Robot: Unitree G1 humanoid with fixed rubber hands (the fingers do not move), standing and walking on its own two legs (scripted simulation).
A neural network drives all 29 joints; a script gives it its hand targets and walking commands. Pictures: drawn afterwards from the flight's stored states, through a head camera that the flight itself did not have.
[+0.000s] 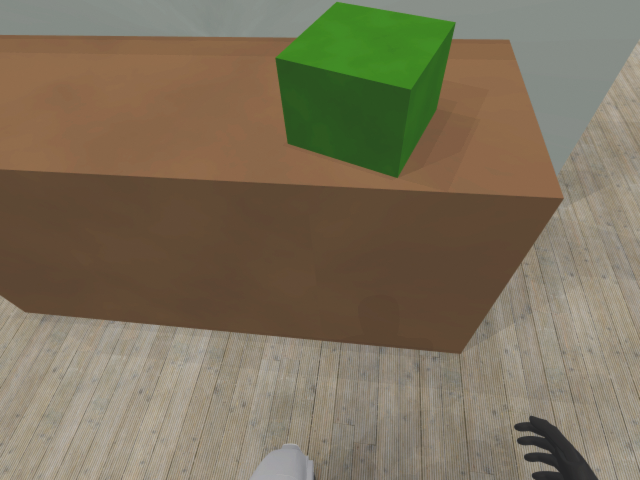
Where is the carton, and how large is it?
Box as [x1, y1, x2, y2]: [275, 2, 455, 177]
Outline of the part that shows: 336,2 275,58 288,143 397,177 436,108 455,22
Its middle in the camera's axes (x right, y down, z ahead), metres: +0.09 -0.29 +0.72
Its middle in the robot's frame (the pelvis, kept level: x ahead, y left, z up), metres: +0.75 -0.02 +0.06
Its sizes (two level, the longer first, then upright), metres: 0.231 0.225 0.175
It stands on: a pedestal, 0.72 m high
